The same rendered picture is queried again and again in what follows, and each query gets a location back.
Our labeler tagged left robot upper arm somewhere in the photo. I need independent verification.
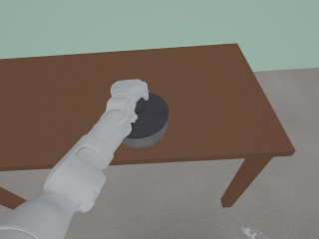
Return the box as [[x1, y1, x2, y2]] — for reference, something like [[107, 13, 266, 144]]
[[0, 153, 106, 239]]

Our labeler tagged robot right hand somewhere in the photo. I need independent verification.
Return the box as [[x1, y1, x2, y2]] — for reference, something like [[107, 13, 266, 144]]
[[241, 225, 268, 239]]

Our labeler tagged knob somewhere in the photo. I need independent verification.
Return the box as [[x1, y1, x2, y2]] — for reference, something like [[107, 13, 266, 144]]
[[135, 97, 147, 114]]

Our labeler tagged lid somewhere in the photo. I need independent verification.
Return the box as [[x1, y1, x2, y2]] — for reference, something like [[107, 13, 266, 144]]
[[126, 93, 168, 139]]

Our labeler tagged table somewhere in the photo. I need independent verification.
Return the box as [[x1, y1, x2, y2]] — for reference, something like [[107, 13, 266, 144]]
[[0, 43, 296, 210]]

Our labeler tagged robot left hand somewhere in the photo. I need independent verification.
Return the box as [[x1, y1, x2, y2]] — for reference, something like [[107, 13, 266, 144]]
[[111, 79, 149, 123]]

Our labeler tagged pot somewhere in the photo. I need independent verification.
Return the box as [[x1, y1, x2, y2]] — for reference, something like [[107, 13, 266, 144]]
[[123, 122, 167, 149]]

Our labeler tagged left robot forearm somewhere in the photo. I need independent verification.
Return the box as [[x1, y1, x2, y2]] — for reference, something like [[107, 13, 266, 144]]
[[43, 91, 137, 190]]

